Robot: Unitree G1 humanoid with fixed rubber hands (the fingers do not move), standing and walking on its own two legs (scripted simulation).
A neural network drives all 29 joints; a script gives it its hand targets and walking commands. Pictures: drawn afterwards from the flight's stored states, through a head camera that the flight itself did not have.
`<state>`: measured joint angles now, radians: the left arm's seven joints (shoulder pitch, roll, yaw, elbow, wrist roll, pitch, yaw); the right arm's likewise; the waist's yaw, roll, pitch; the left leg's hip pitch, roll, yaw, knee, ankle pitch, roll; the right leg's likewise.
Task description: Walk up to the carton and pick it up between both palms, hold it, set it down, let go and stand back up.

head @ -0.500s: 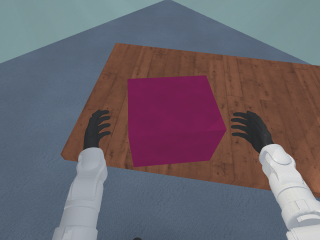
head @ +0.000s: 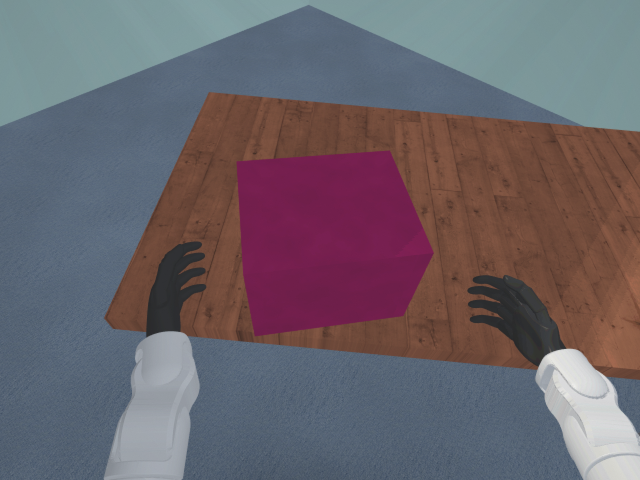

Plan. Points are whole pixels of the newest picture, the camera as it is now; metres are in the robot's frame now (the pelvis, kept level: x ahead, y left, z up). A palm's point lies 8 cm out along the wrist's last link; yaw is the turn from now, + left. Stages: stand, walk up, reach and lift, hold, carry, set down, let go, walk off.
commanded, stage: set down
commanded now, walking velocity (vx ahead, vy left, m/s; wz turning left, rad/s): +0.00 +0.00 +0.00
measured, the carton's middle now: (323, 242) +0.44 +0.06 +0.02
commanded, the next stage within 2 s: none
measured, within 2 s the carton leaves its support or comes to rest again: neither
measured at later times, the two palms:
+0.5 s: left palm (171, 341) +0.25 +0.21 +0.05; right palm (556, 375) +0.29 -0.23 +0.03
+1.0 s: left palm (169, 377) +0.22 +0.21 +0.02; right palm (561, 420) +0.24 -0.24 +0.01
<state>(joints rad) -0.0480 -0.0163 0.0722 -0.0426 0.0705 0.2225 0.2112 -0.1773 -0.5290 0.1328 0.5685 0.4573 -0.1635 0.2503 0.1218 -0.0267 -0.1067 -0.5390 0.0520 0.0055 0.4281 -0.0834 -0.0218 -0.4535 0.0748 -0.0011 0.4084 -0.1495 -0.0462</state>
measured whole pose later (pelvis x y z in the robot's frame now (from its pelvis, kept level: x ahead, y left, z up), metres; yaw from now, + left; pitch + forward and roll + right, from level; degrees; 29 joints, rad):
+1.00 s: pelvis +0.01 +0.00 +0.00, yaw +0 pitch +7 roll -1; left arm 0.24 -0.02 0.04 -0.05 0.07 0.20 0.20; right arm 0.17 -0.50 0.09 0.36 0.40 -0.14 0.25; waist 0.06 -0.03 -0.10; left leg -0.44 0.04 0.01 0.43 -0.11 -0.02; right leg -0.35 0.07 0.00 0.41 -0.18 -0.05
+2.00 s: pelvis +0.03 +0.01 +0.00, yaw +1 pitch +6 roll -1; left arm 0.25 0.08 0.02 0.23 0.07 0.15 0.09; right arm 0.20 -0.29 0.07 0.51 0.16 -0.13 0.12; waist 0.06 -0.03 -0.08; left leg -0.40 0.02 0.01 0.43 -0.14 0.00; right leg -0.31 0.04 0.00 0.41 -0.21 -0.03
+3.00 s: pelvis +0.04 +0.02 +0.00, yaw +1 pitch +5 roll -1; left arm 0.25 0.26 0.07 0.97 0.07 -0.03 0.01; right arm 0.20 -0.35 0.07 0.94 -0.04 -0.07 0.01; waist 0.06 -0.03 -0.06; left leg -0.38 0.01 0.01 0.47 -0.18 0.00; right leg -0.29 0.03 0.00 0.45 -0.25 -0.02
